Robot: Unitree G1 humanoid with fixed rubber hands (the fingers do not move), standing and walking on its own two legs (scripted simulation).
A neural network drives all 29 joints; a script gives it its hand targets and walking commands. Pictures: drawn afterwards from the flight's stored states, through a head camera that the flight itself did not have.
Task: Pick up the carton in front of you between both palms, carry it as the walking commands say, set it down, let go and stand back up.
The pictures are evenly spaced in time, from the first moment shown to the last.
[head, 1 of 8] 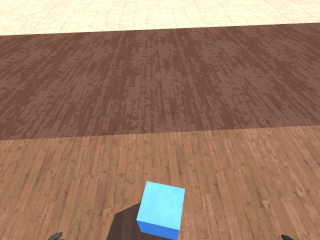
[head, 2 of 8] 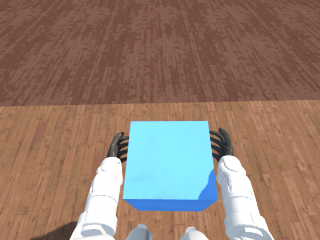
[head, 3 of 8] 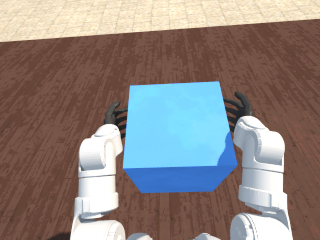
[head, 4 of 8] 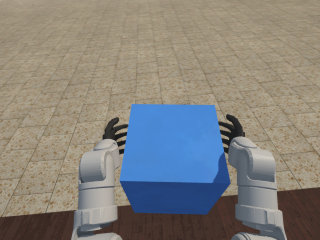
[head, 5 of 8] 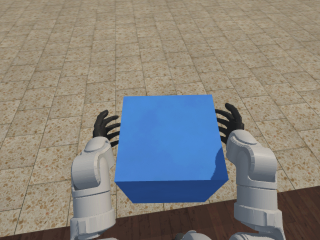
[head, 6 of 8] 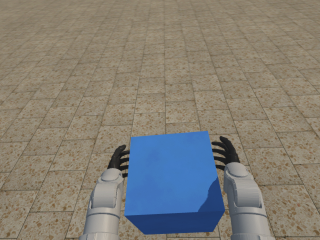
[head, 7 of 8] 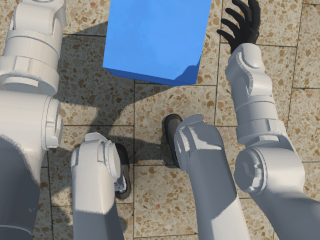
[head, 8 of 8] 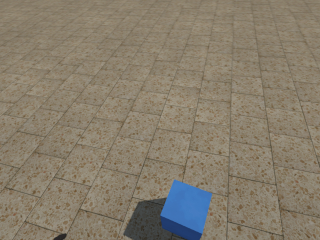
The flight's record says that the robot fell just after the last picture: no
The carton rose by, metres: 0.68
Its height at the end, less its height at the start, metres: -0.42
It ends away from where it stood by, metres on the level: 5.14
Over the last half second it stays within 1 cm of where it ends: yes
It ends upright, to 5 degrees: yes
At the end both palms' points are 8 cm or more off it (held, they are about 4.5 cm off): yes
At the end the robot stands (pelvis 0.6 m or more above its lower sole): yes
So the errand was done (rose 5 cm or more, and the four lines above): yes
